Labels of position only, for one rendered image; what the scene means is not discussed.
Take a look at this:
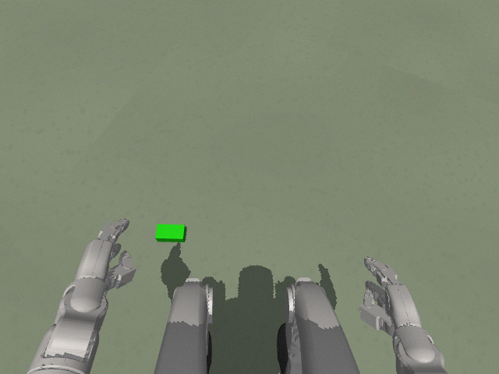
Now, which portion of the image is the left robot hand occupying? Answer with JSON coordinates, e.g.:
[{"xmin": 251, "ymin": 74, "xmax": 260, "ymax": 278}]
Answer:
[{"xmin": 74, "ymin": 219, "xmax": 136, "ymax": 291}]

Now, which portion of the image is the small box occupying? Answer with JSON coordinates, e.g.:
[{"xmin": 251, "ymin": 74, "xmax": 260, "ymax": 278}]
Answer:
[{"xmin": 155, "ymin": 224, "xmax": 186, "ymax": 242}]

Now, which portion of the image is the right robot arm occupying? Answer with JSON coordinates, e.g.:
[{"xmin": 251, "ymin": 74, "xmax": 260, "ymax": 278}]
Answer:
[{"xmin": 393, "ymin": 326, "xmax": 448, "ymax": 374}]

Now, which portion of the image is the left robot arm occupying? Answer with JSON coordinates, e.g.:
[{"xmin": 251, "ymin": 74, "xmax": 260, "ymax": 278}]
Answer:
[{"xmin": 27, "ymin": 277, "xmax": 108, "ymax": 374}]

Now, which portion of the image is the right robot hand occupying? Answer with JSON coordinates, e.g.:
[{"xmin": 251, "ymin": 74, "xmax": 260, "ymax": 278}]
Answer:
[{"xmin": 360, "ymin": 257, "xmax": 422, "ymax": 338}]

